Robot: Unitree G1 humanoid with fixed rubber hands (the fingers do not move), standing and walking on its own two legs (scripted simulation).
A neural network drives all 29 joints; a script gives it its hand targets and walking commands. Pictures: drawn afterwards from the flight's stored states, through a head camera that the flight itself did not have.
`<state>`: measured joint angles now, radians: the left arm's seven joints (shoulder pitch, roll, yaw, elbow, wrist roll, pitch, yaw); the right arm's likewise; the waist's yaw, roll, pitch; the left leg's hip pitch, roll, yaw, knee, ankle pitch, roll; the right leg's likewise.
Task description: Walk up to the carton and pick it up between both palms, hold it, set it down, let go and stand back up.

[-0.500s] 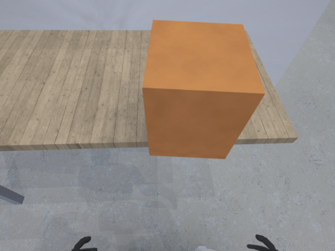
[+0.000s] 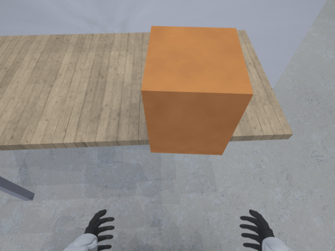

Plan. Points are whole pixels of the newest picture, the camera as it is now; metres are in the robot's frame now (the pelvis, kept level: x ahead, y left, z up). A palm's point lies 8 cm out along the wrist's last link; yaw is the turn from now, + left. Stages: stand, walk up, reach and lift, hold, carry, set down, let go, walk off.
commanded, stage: reach and lift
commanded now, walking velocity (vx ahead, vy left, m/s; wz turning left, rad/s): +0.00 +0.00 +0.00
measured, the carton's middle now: (189, 95) +0.49 -0.04 +0.07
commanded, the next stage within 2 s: none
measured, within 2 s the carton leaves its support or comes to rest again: neither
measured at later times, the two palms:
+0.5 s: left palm out of the picture +0.13 +0.20 -0.07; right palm out of the picture +0.11 -0.21 -0.07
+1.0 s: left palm (85, 223) +0.21 +0.20 -0.02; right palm (271, 235) +0.17 -0.19 -0.02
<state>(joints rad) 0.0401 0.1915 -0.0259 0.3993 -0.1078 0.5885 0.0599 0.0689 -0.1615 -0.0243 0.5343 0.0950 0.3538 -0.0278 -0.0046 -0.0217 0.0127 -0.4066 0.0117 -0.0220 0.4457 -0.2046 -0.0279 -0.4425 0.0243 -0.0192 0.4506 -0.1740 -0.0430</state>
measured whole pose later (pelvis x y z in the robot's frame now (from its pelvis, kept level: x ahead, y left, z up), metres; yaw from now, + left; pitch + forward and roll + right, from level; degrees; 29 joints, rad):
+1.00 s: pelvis +0.01 +0.02 +0.01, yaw -1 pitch +4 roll +0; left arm 0.28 0.13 -0.09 0.07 -0.11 0.30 0.11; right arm 0.36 -0.20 0.02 0.10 0.16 0.17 -0.02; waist 0.00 0.00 -0.02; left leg -0.20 0.00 0.04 0.31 -0.18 0.00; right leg -0.25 0.01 0.03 0.34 -0.15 0.00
